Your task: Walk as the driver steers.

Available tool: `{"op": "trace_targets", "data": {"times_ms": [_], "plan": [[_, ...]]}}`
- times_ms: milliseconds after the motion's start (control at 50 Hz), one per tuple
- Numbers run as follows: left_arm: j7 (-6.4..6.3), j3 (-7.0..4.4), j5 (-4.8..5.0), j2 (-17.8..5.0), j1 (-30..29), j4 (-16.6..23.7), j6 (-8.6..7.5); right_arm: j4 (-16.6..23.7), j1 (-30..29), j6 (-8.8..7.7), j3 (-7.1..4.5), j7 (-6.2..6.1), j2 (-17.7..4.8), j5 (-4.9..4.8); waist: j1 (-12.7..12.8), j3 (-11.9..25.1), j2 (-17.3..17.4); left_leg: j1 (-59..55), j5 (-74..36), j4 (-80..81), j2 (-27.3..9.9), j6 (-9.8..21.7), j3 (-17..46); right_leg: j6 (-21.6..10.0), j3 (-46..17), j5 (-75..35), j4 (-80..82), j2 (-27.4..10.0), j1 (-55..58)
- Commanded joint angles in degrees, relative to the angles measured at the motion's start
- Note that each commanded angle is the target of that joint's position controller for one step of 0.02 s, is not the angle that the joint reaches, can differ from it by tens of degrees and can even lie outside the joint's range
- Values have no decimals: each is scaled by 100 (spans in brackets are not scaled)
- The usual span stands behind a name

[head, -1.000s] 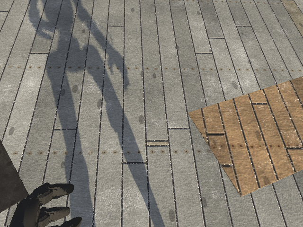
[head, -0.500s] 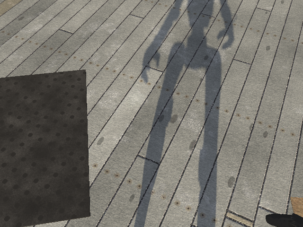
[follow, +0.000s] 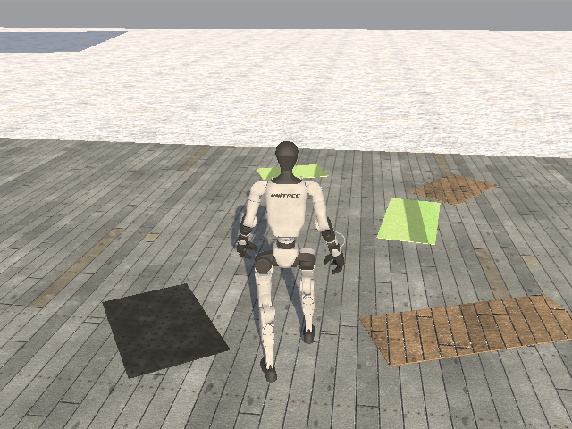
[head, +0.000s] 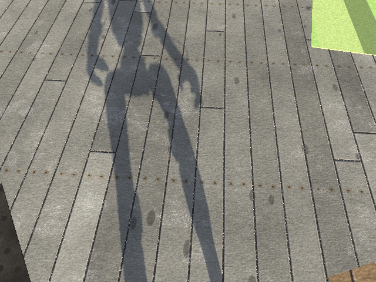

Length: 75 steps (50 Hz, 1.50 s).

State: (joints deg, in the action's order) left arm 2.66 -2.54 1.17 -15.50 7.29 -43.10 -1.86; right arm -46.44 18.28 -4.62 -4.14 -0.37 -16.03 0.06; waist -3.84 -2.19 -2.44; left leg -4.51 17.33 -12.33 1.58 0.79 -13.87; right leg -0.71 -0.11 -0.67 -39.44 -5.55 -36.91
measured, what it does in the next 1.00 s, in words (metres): walks ahead, turning right: right foot, then left foot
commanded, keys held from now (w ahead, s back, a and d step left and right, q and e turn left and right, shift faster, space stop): w+e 0.62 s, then w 0.38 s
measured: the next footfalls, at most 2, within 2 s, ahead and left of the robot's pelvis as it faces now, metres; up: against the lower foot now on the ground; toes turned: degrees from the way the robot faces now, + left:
right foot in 0.10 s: +0.23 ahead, -0.12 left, +0.00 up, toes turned -7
left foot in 0.58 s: +0.56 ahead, +0.02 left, +0.00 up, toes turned -25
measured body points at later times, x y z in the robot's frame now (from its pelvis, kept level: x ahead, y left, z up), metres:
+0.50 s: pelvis +0.29 -0.04 +0.00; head +0.32 -0.07 +0.45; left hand +0.43 +0.23 -0.10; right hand +0.45 -0.34 -0.07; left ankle +0.52 +0.07 -0.70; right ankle +0.20 -0.11 -0.74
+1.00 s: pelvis +0.55 -0.11 +0.01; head +0.58 -0.13 +0.45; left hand +0.86 -0.02 -0.07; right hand +0.41 -0.36 -0.12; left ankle +0.52 +0.04 -0.74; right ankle +0.62 -0.31 -0.70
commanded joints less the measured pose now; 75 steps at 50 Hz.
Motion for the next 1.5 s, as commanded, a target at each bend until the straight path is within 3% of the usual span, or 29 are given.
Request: {"op": "trace_targets", "data": {"times_ms": [20, 60, 100, 120, 140, 160, 180, 220, 300, 420, 520, 560, 580, 600, 620, 640, 660, 700, 760, 880, 1020, 1080, 1100, 1120, 1140, 1160, 1220, 1320, 1500], "plan": [[114, -66, 3, -371, -637, 660, -79, 227, -37, 68, -288, -56, -1064, -93, 32, -389, 465, -139, -3172, 45, -1876, 768, 326, -246, 226, 426, 307, 69, -266], [131, -171, 12, -558, -320, 696, -43, 260, -141, 163, -333, -100, -1237, -123, 307, 7, 674, -310, -5151, -786, -1843, 629, 178, -478, 582, 993, 268, 461, 419], [45, -463, 47, -1040, 1106, 388, -5, 316, -290, 240, -305, -132, -1232, -168, 1136, 821, 609, 306, -5620, -2843, -1525, 344, -35, -849, 699, 893, 663, 964, 2469], [-88, -648, 58, -1558, 1849, 240, 73, 417, -132, 182, -186, -142, -937, -28, 1357, 1311, -145, 1750, -3370, -4637, -1221, 55, -17, -1190, -620, 776, 810, 228, 4141], [-91, -676, 54, -2011, 1552, 359, 3, 708, 361, 10, 43, -63, -175, 100, 601, 1802, -1322, 4161, 1688, -6448, 78, -285, 852, -2285, -4006, 1932, 1529, -1070, 5699], [-44, -534, 29, -1519, 1643, 492, -96, 775, -314, -204, -14, 20, -696, -113, 1069, 2147, -530, 4772, 1710, -6859, -22, -155, 1987, -2281, -4712, 2367, 2250, -1311, 5887], [-34, -458, -1, -1244, 1454, 450, -175, 936, -764, -313, -67, 61, -888, -289, 1064, 1336, -294, 5144, 1128, -6630, -272, -20, 1971, -2023, -3898, 1970, 2360, -1184, 5332], [-56, -363, 10, -921, 776, 540, -215, 854, -804, -375, -82, -13, -860, -39, 580, 581, 256, 4586, 358, -5649, -692, -9, 1923, -1695, -2669, 652, 2345, -695, 3822], [-183, -337, -49, -911, 611, 638, -242, 852, -636, -139, -77, -2, -683, 85, 286, 423, 103, 3917, -141, -4763, -772, -331, 1785, -1699, -1859, -713, 2637, -358, 2734], [-352, -391, 16, -1102, 1065, 458, -129, 1176, -1880, -149, 79, 72, -368, 25, 762, 190, -193, 3385, -2151, -2265, -268, -548, 1587, -1196, -1376, 49, 2523, 151, 2222], [-395, -397, 45, -1051, 1297, 341, -46, 1265, -2031, -270, -38, 185, -699, -65, 722, 195, -384, 3141, -1769, -1562, -180, -296, 1894, -1032, -2222, 512, 1864, -227, 2931], [-392, -391, 22, -988, 1134, 387, -16, 1124, -1449, -324, -131, 165, -832, -64, 376, 337, -517, 2419, -1465, -1336, -157, -60, 1776, -881, -2354, 197, 1382, -170, 2957], [-368, -312, -9, -768, 1106, 437, -26, 1014, -849, -355, -219, 126, -1000, 0, 75, 788, -396, 1396, -1455, -1277, -387, 162, 1887, -699, -2130, 31, 569, 143, 2741], [-350, -178, -128, -419, 1230, 549, -36, 960, -10, -346, -290, 70, -1309, 78, -197, 1669, 334, -105, -1026, -1378, -1387, 494, 2898, -482, -1617, 1108, -1051, 553, 2023], [-345, -103, 91, -201, 2013, 724, -84, 755, 280, -270, -368, 128, -1635, 128, 239, 2136, 2388, -1546, 499, -672, -2501, 1356, 5679, -169, -1049, 3575, -2740, 1205, -5], [-369, -199, 144, -817, 1930, 506, -78, 852, 111, -255, -240, 164, -1043, 4, 103, 1624, 1581, -1215, 1682, -413, -2449, 1235, 5881, -91, -1218, 3280, -3396, 739, -591], [-365, -267, 92, -1046, 1344, 551, -60, 856, -76, -224, -157, 147, -745, -17, -40, 945, 1028, -551, 1424, -357, -2191, 1025, 4951, -57, -1067, 2728, -3496, 586, -689], [-356, -256, -37, -871, 821, 668, -77, 778, -406, -176, -77, 156, -573, 57, 106, 283, 555, 568, -25, -189, -1739, 978, 3798, -14, -892, 2121, -3102, 297, -432], [-286, -201, 16, -559, 877, 671, -68, 625, -407, -233, -40, 148, -483, 34, 306, 241, 851, 1023, -914, 117, -1455, 1063, 2986, -4, -713, 1935, -2480, 121, -27], [-181, -25, -71, -270, -26, 891, -168, 342, -223, -169, -127, 109, -891, -81, 122, 69, 638, 1032, -1806, 453, -1377, 1151, 2106, 120, -288, 653, -490, -21, -12], [-44, -55, 1, -436, -878, 1158, -266, -59, 355, 30, -151, 88, -1105, -197, -20, -97, 756, 517, -2291, 81, -1639, 900, 1943, -123, -46, 503, 845, 277, 611], [-114, -342, -77, -946, 635, 736, -296, -71, 228, 98, -89, 44, -1048, -187, 884, 799, 631, 1027, -3626, -1732, -1202, 549, 1624, -475, 73, 435, 1280, 469, 3064], [-203, -475, -171, -1422, 1698, 580, -262, 126, 186, 67, 75, 42, -659, -11, 1275, 1716, -102, 2238, -1892, -3572, -822, 293, 1381, -848, -1200, 297, 1081, -755, 4783], [-203, -490, -217, -1683, 1759, 554, -217, 209, 853, -24, 227, 44, -115, -82, 884, 2318, -1450, 4100, 1594, -5284, 19, 24, 1535, -1583, -3609, 1558, 1780, -1914, 5943], [-191, -364, -157, -1136, 1695, 556, -228, 121, 522, -66, 62, 56, -782, -217, 1103, 1886, -776, 4637, 1571, -5937, -238, 36, 2123, -1475, -3691, 2263, 2093, -1760, 5495], [-188, -279, -103, -916, 1370, 525, -253, 259, 136, -79, -15, 72, -953, -291, 1002, 1128, -639, 4904, 1034, -5974, -470, 81, 2048, -1277, -2805, 2098, 2211, -1579, 4864], [-139, -171, -178, -483, 558, 470, -368, 218, 3, 63, -47, 40, -730, -180, 486, 394, -428, 4212, -56, -5453, -928, -10, 2004, -1020, -1329, 949, 2794, -975, 3323], [-207, -270, -226, -605, 482, 160, -524, 338, -224, 279, -22, 34, -409, -160, 323, 53, -108, 4375, -938, -4822, -951, -190, 2105, -1058, -194, -198, 3217, -921, 2959], [-333, -397, -76, -1010, 1081, -279, -296, 989, -1739, 219, 108, 341, -226, -129, 845, -400, 109, 4543, -1805, -2555, -759, 99, 1351, -822, 925, -738, 3069, -1053, 4001]]}}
